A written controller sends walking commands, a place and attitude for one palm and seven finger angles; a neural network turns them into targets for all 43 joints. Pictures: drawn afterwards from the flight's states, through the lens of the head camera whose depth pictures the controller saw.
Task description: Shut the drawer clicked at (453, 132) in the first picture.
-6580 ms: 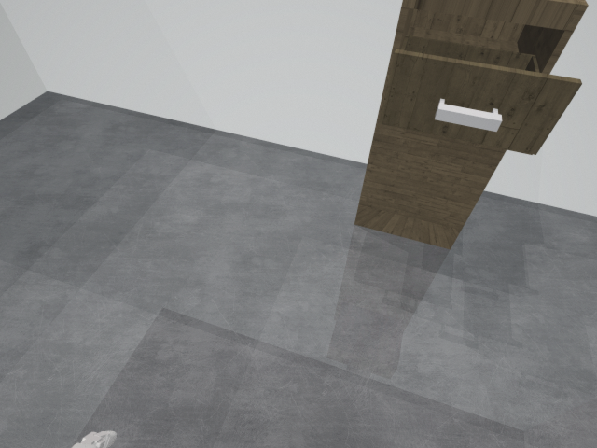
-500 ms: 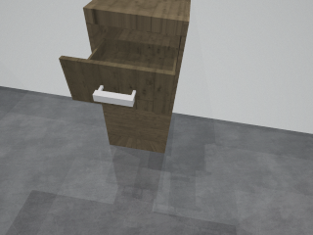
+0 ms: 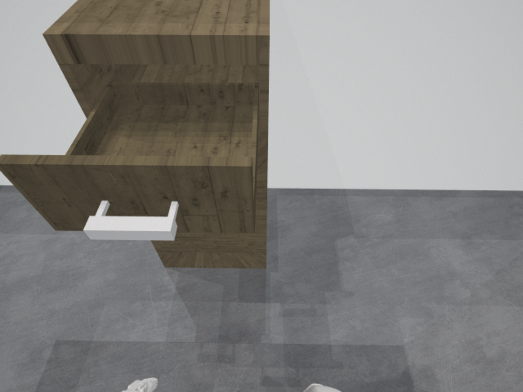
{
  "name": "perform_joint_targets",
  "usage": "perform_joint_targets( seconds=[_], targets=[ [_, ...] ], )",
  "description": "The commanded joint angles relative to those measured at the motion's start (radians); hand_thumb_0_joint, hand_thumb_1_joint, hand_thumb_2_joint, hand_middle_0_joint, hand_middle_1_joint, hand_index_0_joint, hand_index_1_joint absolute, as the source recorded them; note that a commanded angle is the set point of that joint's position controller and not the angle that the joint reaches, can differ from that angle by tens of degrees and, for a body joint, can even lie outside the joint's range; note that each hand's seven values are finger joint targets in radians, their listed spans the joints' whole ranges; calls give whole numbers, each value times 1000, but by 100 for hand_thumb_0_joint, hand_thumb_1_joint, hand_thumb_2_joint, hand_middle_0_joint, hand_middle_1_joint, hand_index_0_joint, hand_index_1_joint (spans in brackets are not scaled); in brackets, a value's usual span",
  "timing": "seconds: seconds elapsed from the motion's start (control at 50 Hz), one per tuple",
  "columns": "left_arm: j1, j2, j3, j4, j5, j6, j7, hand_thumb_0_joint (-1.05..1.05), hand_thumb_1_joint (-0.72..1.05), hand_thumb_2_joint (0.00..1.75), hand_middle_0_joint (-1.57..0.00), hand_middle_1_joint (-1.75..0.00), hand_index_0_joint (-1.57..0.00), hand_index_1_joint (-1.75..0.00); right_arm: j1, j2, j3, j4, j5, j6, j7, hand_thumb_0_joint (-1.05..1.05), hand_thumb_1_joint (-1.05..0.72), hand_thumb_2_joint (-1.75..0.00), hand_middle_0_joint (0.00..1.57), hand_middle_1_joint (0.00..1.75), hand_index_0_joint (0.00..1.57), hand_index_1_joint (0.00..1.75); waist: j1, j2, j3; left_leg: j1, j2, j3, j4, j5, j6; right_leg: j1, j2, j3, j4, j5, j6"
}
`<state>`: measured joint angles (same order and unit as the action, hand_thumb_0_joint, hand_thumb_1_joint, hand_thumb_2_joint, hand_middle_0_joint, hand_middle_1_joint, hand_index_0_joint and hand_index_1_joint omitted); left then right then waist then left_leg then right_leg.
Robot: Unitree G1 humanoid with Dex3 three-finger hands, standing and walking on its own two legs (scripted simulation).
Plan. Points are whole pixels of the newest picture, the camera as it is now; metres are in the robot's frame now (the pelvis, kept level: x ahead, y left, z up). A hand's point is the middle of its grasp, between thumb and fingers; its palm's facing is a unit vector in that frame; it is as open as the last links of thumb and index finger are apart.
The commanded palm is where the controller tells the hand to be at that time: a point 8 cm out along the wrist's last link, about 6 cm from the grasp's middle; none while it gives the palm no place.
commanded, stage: come to a stop and stand still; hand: left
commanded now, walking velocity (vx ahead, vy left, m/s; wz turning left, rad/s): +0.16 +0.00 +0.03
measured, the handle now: (135, 217) +0.37 +0.21 +0.05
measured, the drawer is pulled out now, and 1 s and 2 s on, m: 0.28 0.28 0.28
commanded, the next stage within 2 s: look again from close up in 1.34 s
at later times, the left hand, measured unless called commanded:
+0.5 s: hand out of the picture +0.08 +0.24 -0.18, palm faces +0.09 -0.97 -0.21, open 7.4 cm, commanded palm none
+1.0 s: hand out of the picture +0.02 +0.17 -0.15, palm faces +0.00 -0.97 -0.22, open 7.4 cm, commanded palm none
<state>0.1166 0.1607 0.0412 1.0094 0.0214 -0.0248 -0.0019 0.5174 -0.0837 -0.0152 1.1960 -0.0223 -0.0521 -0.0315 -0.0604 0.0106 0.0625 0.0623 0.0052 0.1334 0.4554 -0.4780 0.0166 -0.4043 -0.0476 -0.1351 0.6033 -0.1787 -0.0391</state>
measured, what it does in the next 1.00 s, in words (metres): steps on the spot: left foot, then right foot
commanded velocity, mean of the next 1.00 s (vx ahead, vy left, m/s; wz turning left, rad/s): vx -0.08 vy -0.03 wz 0.00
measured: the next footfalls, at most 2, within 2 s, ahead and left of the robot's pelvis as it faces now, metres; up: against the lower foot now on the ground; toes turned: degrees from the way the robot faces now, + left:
left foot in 0.42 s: +0.13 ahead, +0.14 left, +0.00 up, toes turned +4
right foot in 0.90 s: +0.00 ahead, -0.12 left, +0.00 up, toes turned -5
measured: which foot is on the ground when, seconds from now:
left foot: down 0.00-0.02, up 0.04-0.40, down 0.42-1.00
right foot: down 0.00-0.42, up 0.44-0.88, down 0.90-1.00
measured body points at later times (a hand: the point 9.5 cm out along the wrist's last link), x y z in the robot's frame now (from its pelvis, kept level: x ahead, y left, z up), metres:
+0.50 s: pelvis +0.05 +0.04 +0.01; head +0.07 +0.07 +0.45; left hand +0.08 +0.29 -0.16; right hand +0.15 -0.19 -0.12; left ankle +0.09 +0.13 -0.72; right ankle +0.05 -0.09 -0.68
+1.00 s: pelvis +0.00 -0.01 +0.02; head -0.01 -0.03 +0.47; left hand +0.03 +0.22 -0.13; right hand -0.03 -0.24 -0.15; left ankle +0.07 +0.13 -0.71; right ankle -0.04 -0.11 -0.72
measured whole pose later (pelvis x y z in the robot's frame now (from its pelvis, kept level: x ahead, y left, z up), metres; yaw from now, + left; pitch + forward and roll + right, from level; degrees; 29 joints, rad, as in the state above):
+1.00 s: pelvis +0.00 -0.01 +0.02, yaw -2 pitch -1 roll +1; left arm 0.28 0.13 0.02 1.09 0.02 0.02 0.03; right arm 0.31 -0.18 -0.05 1.13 -0.02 0.05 -0.02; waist -0.02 0.03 -0.01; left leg -0.33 0.04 0.04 0.55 -0.26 -0.01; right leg -0.13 -0.02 -0.05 0.44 -0.30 -0.02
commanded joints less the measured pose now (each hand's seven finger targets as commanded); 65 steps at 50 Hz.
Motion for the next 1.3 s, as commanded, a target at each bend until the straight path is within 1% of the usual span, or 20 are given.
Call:
perform_joint_targets(
  seconds=[0.0,0.02,0.06,0.12,0.26,0.34,0.36,0.4,0.42,0.5,0.7,0.82,0.84,0.88,0.92,0.98,1.04,1.1,1.12,1.28],
  targets=[
    [449,241,62,86,-15,-41,25,0,90,90,-20,-30,-20,-30,33,-121,-34,-85,28,-13,-5,0,-90,-90,20,30,20,30,166,-176,-280,-534,-13,-56,812,-118,-8,650,-448,543,-212,655,-258],
    [359,213,55,57,-14,-39,31,0,90,90,-20,-30,-20,-30,-48,-112,-35,-98,21,-5,-2,0,-90,-90,20,30,20,30,169,-132,-213,-552,47,-145,849,-86,-4,499,-412,488,-234,590,-255],
    [197,120,27,20,-10,-31,43,0,90,90,-20,-30,-20,-30,-99,-78,-28,-111,13,20,-2,0,-90,-90,20,30,20,30,95,-7,-55,-535,98,-163,783,4,-19,248,-346,316,-263,574,-195],
    [80,95,10,-6,3,-16,55,0,90,90,-20,-30,-20,-30,-31,-31,-21,-88,17,73,-1,0,-90,-90,20,30,20,30,15,-75,-37,-370,91,-123,536,40,-48,35,-260,116,-269,582,-128],
    [94,172,44,-56,8,28,50,0,90,90,-20,-30,-20,-30,-201,-109,-50,-198,12,95,12,0,-90,-90,20,30,20,30,61,-170,-43,-424,41,-95,437,69,-64,99,-260,170,-234,466,-152],
    [78,176,49,-73,6,41,48,0,90,90,-20,-30,-20,-30,-193,-120,-55,-210,13,78,13,0,-90,-90,20,30,20,30,32,-162,-67,-284,31,-78,149,240,-56,87,-212,156,-141,294,-95],
    [96,157,46,-70,-1,47,46,0,90,90,-20,-30,-20,-30,-179,-140,-55,-207,11,68,15,0,-90,-90,20,30,20,30,25,-100,-82,-198,60,-99,14,352,-46,48,-176,140,-68,178,-52],
    [190,74,24,-82,-10,60,44,0,90,90,-20,-30,-20,-30,-223,-279,-72,-258,0,55,12,0,-90,-90,20,30,20,30,49,301,-76,-289,398,-455,-166,685,109,-10,26,62,251,-420,58],
    [171,101,30,-77,-5,70,51,0,90,90,-20,-30,-20,-30,-257,-275,-70,-263,-5,53,-1,0,-90,-90,20,30,20,30,38,260,-90,-360,403,-472,-200,591,141,19,33,154,387,-437,55],
    [228,121,43,-18,2,63,27,0,90,90,-20,-30,-20,-30,-384,-215,-45,-281,-1,42,-15,0,-90,-90,20,30,20,30,92,116,-67,-314,280,-310,-201,402,116,-65,29,197,522,-235,70],
    [172,80,22,-4,1,68,16,0,90,90,-20,-30,-20,-30,-232,-234,-66,-185,1,48,-16,0,-90,-90,20,30,20,30,10,151,-103,-141,299,-312,-218,392,132,-4,-3,128,246,-313,86],
    [299,46,5,72,-8,56,25,0,90,90,-20,-30,-20,-30,-266,-236,-71,-154,1,60,1,0,-90,-90,20,30,20,30,74,150,-80,-329,211,-252,-245,125,56,276,31,39,-178,-138,48],
    [329,66,5,86,-5,51,30,0,90,90,-20,-30,-20,-30,-264,-208,-69,-150,6,64,4,0,-90,-90,20,30,20,30,82,98,-56,-382,165,-210,-211,77,15,330,8,63,-274,-105,37],
    [267,154,10,68,1,40,38,0,90,90,-20,-30,-20,-30,-259,-112,-44,-158,15,73,15,0,-90,-90,20,30,20,30,57,-135,19,-417,47,-94,-7,99,-55,165,-219,324,-458,-376,-53],
    [152,150,11,36,-4,29,45,0,90,90,-20,-30,-20,-30,-280,-116,-42,-150,0,87,17,0,-90,-90,20,30,20,30,63,-271,111,-363,57,-117,150,144,-38,-45,-230,365,-525,-443,-82],
    [128,94,-6,47,-10,18,41,0,90,90,-20,-30,-20,-30,-168,-105,-31,-95,4,72,13,0,-90,-90,20,30,20,30,24,-170,90,-341,64,-115,134,232,-33,53,-155,232,-397,-170,-69],
    [188,66,-16,80,-19,13,40,0,90,90,-20,-30,-20,-30,-131,-100,-16,-61,6,56,1,0,-90,-90,20,30,20,30,37,-65,69,-257,86,-134,-11,407,-33,83,-102,184,-304,-57,-24],
    [240,52,-17,100,-22,11,40,0,90,90,-20,-30,-20,-30,-131,-114,-11,-46,7,51,-11,0,-90,-90,20,30,20,30,60,-90,63,-235,107,-135,-36,456,-33,132,-60,180,-304,36,-2],
    [240,53,-16,106,-23,15,41,0,90,90,-20,-30,-20,-30,-134,-114,-12,-40,9,49,-11,0,-90,-90,20,30,20,30,58,-6,26,-230,104,-136,-41,474,-33,167,-68,172,-282,75,2],
    [247,46,-13,111,-18,13,44,0,90,90,-20,-30,-20,-30,-136,-91,-16,-33,11,55,-11,0,-90,-90,20,30,20,30,50,-17,29,-231,96,-126,-48,401,-39,169,-65,181,-314,-11,-2]
  ],
)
